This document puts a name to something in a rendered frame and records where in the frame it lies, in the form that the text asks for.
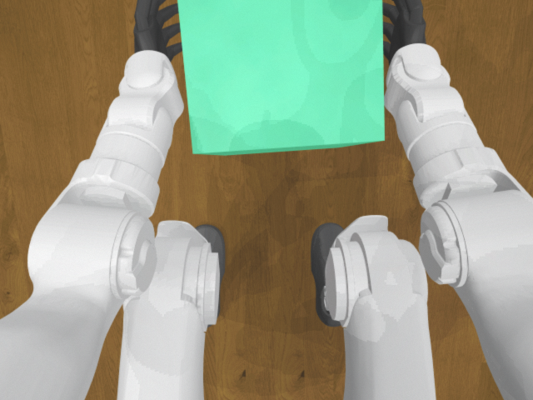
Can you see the right robot forearm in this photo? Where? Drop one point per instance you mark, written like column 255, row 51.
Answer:
column 446, row 153

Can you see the robot left upper arm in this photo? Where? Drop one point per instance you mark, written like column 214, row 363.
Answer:
column 85, row 261

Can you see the robot right upper arm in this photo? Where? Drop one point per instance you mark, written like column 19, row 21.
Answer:
column 482, row 246

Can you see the robot right foot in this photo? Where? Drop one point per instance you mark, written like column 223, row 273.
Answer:
column 322, row 240

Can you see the robot left thigh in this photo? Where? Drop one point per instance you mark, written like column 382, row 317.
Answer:
column 164, row 329

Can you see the carton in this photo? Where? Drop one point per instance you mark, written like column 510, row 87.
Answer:
column 266, row 76

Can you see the right robot hand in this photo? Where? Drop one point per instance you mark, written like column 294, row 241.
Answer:
column 408, row 25

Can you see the left robot hand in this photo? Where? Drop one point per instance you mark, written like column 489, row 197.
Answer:
column 148, row 31

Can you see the left robot forearm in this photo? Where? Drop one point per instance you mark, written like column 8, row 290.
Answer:
column 132, row 146

